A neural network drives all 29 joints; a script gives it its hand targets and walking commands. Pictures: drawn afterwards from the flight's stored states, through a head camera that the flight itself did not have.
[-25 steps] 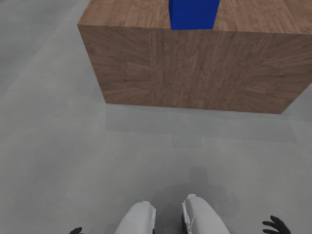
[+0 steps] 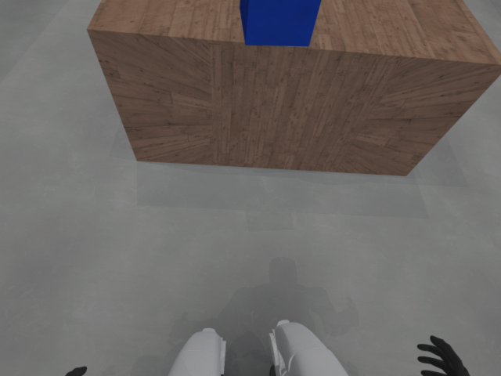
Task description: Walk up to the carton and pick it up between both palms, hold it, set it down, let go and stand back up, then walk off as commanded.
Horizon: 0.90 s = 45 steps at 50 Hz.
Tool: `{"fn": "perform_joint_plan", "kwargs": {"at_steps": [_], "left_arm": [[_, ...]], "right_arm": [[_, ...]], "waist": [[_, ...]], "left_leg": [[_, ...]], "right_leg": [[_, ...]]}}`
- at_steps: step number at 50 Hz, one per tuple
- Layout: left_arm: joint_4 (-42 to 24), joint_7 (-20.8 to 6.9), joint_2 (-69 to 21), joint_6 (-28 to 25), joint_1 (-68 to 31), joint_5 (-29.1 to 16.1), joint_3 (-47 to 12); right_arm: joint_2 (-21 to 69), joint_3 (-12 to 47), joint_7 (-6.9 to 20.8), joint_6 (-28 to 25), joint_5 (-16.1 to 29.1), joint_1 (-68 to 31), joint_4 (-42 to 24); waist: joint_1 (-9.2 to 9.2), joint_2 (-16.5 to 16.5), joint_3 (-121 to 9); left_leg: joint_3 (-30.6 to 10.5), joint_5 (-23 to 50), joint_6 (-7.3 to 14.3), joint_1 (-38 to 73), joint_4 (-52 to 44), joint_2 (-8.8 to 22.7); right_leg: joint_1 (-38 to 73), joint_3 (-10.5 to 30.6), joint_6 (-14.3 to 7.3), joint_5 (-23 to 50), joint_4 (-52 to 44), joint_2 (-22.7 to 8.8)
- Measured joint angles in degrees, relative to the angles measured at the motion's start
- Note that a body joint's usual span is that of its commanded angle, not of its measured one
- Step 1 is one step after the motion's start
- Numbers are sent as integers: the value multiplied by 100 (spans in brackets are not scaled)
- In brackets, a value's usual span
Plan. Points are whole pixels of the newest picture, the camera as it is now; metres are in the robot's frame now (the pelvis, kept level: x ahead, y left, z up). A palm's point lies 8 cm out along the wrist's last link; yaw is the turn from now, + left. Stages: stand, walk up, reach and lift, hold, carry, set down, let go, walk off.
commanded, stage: walk off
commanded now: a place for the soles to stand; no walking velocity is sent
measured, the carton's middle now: out of the picture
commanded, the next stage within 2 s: stand in 1.72 s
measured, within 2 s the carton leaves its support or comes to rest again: neither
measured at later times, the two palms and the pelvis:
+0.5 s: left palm out of the picture +0.07 +0.26 -0.12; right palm (435, 371) +0.13 -0.30 -0.12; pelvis +0.02 -0.02 +0.00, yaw +1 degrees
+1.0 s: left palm out of the picture +0.07 +0.23 -0.11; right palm out of the picture +0.11 -0.34 -0.12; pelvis +0.00 -0.05 -0.01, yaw +0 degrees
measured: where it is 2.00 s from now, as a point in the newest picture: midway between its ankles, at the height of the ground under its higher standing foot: outside the picture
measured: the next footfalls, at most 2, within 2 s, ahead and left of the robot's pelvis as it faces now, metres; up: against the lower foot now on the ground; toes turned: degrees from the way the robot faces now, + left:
right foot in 0.10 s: +0.09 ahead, -0.13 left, +0.00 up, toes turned +8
left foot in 0.44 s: +0.07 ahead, +0.07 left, +0.00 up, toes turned -2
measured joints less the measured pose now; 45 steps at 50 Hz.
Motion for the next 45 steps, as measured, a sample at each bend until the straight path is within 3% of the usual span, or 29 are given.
{"fn": "perform_joint_plan", "kwargs": {"at_steps": [5,10,17,20,22,29,35,38,39,41,45], "left_arm": [[-1,0,-132,-231,30,0,-1],[2,0,-631,-334,39,0,-2],[2,0,-989,-341,39,0,0],[2,0,-1023,-341,35,0,0],[3,0,-1023,-334,28,0,0],[5,0,-798,-173,14,1,2],[2,0,-448,-181,15,0,1],[-2,-1,-386,-247,18,0,0],[0,0,-390,-268,16,0,0],[-1,0,-501,-330,4,0,-1],[0,0,-792,-405,21,0,-1]], "right_arm": [[0,-18,22,21,0,-24,3],[0,-57,-22,87,0,-7,0],[0,-58,-63,87,0,-24,0],[-1,-56,-83,67,0,-1,-1],[-1,-55,-105,5,0,48,-3],[-1,61,-106,-143,0,211,0],[-1,66,-115,-204,0,212,0],[1,66,-106,-204,0,218,-1],[1,66,-97,-202,0,213,0],[0,35,-97,-151,0,236,3],[0,8,-77,-110,0,187,0]], "waist": [[-1,146,-64],[-1,589,-224],[-2,886,-275],[-4,892,-276],[-4,883,-283],[-5,526,-325],[-2,218,-326],[2,107,-333],[0,95,-332],[-1,191,-357],[-2,448,-468]], "left_leg": [[47,-146,-185,-24,163,9],[-157,-923,-193,-22,506,-149],[-161,-927,-193,-23,559,-196],[-163,-890,-193,-15,526,-179],[-164,-246,-155,77,229,-124],[-136,-398,-18,110,208,-76],[-130,-387,-148,107,208,159],[-119,-374,-275,104,214,185],[-122,-385,-324,100,249,185],[-195,-375,-351,102,264,188],[-240,-766,-346,105,279,99]], "right_leg": [[499,-235,-210,271,-1459,-178],[500,-354,-283,229,-1396,-153],[500,-394,-298,188,-1408,-153],[499,-419,-286,178,-1408,-152],[498,-460,-240,169,-1405,-151],[479,-299,-214,-307,-682,-153],[475,-156,-214,-626,-470,-183],[623,-165,-214,-260,-1100,-290],[723,-166,-162,119,-1413,-316],[738,-238,-61,84,-1394,-313],[734,-265,-62,12,-1394,-325]]}}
